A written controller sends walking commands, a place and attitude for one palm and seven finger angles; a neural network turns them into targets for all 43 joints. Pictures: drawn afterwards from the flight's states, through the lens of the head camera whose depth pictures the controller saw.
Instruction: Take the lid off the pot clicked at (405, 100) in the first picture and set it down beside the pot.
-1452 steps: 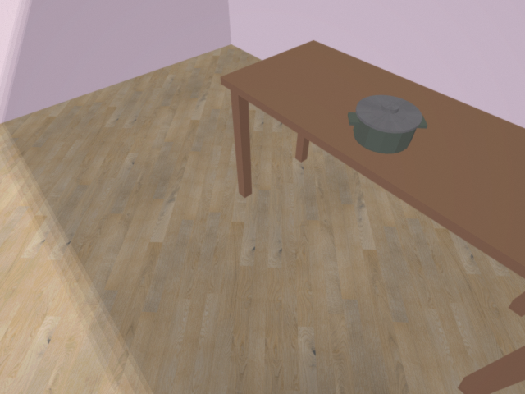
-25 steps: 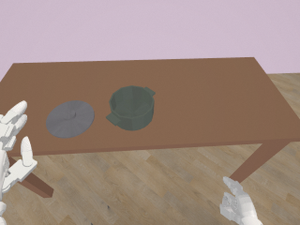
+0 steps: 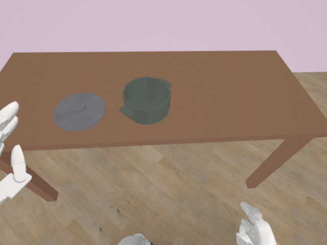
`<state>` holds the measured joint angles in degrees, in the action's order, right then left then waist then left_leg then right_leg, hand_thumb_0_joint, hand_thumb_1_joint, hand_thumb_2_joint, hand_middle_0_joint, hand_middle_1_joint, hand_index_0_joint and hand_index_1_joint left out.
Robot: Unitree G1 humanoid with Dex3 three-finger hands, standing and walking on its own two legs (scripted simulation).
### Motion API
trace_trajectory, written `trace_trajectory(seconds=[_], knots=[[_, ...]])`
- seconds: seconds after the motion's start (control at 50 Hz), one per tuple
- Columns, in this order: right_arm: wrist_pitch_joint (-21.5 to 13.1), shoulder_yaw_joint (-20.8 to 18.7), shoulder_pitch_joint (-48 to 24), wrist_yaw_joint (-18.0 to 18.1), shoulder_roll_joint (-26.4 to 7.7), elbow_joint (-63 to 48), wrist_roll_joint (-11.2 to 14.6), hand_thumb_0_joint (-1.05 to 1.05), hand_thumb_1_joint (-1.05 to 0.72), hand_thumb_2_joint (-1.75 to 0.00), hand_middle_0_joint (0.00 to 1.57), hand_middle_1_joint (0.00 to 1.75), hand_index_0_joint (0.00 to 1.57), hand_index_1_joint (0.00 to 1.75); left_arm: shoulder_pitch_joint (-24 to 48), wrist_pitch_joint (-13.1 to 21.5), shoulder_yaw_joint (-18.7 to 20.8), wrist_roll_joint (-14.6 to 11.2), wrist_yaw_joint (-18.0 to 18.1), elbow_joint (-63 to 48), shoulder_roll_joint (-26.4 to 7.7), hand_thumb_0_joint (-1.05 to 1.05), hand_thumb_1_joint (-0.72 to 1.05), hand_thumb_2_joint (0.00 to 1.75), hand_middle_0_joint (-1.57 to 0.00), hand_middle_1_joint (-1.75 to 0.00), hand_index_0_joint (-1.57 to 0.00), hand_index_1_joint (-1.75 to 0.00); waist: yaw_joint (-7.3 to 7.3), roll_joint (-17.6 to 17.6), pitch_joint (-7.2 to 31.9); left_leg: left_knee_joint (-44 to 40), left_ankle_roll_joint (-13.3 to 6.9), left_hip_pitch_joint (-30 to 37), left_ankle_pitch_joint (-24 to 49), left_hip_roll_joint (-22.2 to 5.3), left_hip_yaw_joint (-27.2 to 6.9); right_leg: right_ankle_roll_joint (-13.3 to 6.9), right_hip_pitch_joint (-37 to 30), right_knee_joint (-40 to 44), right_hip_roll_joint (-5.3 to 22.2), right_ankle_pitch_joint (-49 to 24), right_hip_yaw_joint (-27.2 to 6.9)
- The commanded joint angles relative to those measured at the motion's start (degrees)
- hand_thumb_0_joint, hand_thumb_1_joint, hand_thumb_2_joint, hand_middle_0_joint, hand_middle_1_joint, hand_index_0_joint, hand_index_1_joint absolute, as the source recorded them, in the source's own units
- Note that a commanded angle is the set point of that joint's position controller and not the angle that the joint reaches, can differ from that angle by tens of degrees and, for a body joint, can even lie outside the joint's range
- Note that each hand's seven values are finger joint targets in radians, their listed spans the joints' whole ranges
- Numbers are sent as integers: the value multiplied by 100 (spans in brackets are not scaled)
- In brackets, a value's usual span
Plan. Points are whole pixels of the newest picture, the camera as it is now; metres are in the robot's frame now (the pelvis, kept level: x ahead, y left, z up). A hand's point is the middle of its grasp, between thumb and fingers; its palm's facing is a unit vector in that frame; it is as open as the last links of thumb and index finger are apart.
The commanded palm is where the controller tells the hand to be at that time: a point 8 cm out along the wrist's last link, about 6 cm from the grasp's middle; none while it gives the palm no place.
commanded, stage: step back with the hand held close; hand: left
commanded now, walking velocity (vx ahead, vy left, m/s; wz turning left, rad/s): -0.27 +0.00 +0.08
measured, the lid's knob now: (78, 107) +0.55 +0.34 -0.07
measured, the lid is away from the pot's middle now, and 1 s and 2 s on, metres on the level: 0.25 0.25 0.25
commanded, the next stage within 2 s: stop stepping back and stand still in 1.08 s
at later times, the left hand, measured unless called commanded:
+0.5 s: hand (23, 203) +0.15 +0.22 +0.18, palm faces +0.32 -0.83 -0.46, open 7.4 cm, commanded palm +0.09 +0.27 +0.19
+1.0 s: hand out of the picture +0.10 +0.19 +0.18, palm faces +0.25 -0.86 -0.44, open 7.4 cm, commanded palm +0.05 +0.25 +0.19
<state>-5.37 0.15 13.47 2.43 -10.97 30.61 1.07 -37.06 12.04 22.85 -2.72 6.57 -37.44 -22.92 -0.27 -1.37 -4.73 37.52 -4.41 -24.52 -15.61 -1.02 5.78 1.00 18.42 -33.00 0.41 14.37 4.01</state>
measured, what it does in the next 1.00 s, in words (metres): steps on the spot: right foot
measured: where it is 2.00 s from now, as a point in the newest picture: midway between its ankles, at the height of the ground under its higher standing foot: outside the picture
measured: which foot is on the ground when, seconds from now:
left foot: down 0.00-0.90, up 0.92-1.00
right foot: down 0.00-0.64, up 0.66-0.84, down 0.86-1.00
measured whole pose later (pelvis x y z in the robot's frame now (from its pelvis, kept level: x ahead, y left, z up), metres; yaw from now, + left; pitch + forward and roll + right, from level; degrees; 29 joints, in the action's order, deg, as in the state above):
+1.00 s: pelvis -0.09 -0.02 +0.00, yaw -2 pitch +0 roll -2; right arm -6.1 -1.3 12.1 1.3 -9.4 35.4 0.6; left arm -35.9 16.2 21.3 -2.5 5.3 -38.5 -24.6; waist -0.4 2.6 -1.7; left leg 58.2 0.8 -32.7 -24.9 0.5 0.6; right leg 0.4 14.3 -32.8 -0.1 18.3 1.6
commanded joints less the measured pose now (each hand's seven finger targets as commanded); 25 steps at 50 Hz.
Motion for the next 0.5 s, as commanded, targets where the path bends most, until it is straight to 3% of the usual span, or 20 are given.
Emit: trace_trajectory(seconds=[0.0, 0.04, 0.06, 0.08, 0.12, 0.16, 0.2, 0.24, 0.3, 0.34, 0.38, 0.42, 0.44, 0.48], knots=[[-368, -378, -398, 106, -790, -887, -11, 0, -90, -90, 20, 30, 20, 30, 48, 494, 660, -54, 198, -1237, -908, 0, 90, 90, -20, -30, -20, -30, -114, 178, 723, -880, 140, 270, -1189, -507, -1141, -411, 74, 930, 754, 247, -1093], [-381, -366, -436, 124, -809, -873, -17, 0, -90, -90, 20, 30, 20, 30, 18, 551, 767, -18, 236, -1259, -1043, 0, 90, 90, -20, -30, -20, -30, -91, -291, 838, -1315, 100, 158, -1000, -727, -1349, -289, -192, 539, 528, 14, -773], [-391, -362, -454, 128, -818, -911, 2, 0, -90, -90, 20, 30, 20, 30, -13, 572, 726, -28, 229, -1236, -949, 0, 90, 90, -20, -30, -20, -30, -78, -460, 887, -1610, 50, -70, -1165, -919, -1464, -195, -461, 249, 362, 91, -554], [-416, -379, -488, 127, -866, -952, 24, 0, -90, -90, 20, 30, 20, 30, -23, 606, 762, -8, 216, -1210, -944, 0, 90, 90, -20, -30, -20, -30, -52, -819, 885, -1956, -13, -441, -1607, -1140, -1588, -123, -788, -125, 197, 287, -406], [-465, -382, -518, 128, -857, -976, -3, 0, -90, -90, 20, 30, 20, 30, 94, 611, 890, 47, 205, -1140, -1008, 0, 90, 90, -20, -30, -20, -30, -12, -1094, 719, -2429, -141, -1152, -2202, -1470, -1863, -33, -1201, -810, 9, 645, -277], [-494, -388, -439, 107, -794, -919, -10, 0, -90, -90, 20, 30, 20, 30, 83, 616, 844, -8, 191, -1227, -1005, 0, 90, 90, -20, -30, -20, -30, -11, -795, 833, -2026, -121, -509, -1158, -1424, -1754, -67, -835, -480, 68, 639, -351], [-539, -392, -439, 71, -836, -857, -7, 0, -90, -90, 20, 30, 20, 30, 7, 639, 767, -53, 144, -1186, -964, 0, 90, 90, -20, -30, -20, -30, -9, -591, 875, -1709, -73, -76, -562, -1325, -1623, -70, -650, -38, 94, 377, -342], [-548, -411, -447, 46, -895, -826, -30, 0, -90, -90, 20, 30, 20, 30, 63, 656, 750, -21, 105, -1303, -1003, 0, 90, 90, -20, -30, -20, -30, -19, -534, 1012, -1693, -14, -206, -840, -1246, -1515, -90, -855, -64, 94, 215, -369], [-528, -427, -475, 19, -902, -890, -12, 0, -90, -90, 20, 30, 20, 30, 38, 664, 814, -17, 99, -1281, -983, 0, 90, 90, -20, -30, -20, -30, -30, -671, 885, -1797, -29, -877, -2034, -1221, -1460, -126, -1022, -218, 108, 482, -410], [-500, -439, -410, 25, -862, -857, -17, 0, -90, -90, 20, 30, 20, 30, 16, 678, 941, -8, 124, -1313, -1133, 0, 90, 90, -20, -30, -20, -30, -42, -367, 939, -1525, 48, -800, -2112, -1020, -1333, -204, -821, 35, 202, 541, -576], [-493, -433, -397, 34, -796, -842, -35, 0, -90, -90, 20, 30, 20, 30, 126, 706, 821, -50, 140, -1318, -1046, 0, 90, 90, -20, -30, -20, -30, -90, -17, 775, -1073, 166, -490, -2045, -716, -1149, -356, -140, 595, 457, 986, -929], [-489, -435, -348, 28, -729, -747, -84, 0, -90, -90, 20, 30, 20, 30, 202, 737, 733, -55, 171, -1267, -1008, 0, 90, 90, -20, -30, -20, -30, -147, 349, 691, -460, 254, -106, -1662, -438, -1072, -600, 448, 1093, 859, 1032, -1491], [-472, -452, -292, 25, -702, -649, -105, 0, -90, -90, 20, 30, 20, 30, 204, 756, 790, -39, 199, -1227, -1098, 0, 90, 90, -20, -30, -20, -30, -172, 466, 822, -187, 291, 142, -1339, -357, -1020, -700, 541, 1223, 1056, 697, -1722], [-424, -449, -283, -6, -639, -564, -118, 0, -90, -90, 20, 30, 20, 30, 276, 792, 668, -17, 227, -1094, -983, 0, 90, 90, -20, -30, -20, -30, -227, 617, 963, 26, 293, 227, -851, -271, -1022, -744, 385, 1158, 1251, -44, -1707]])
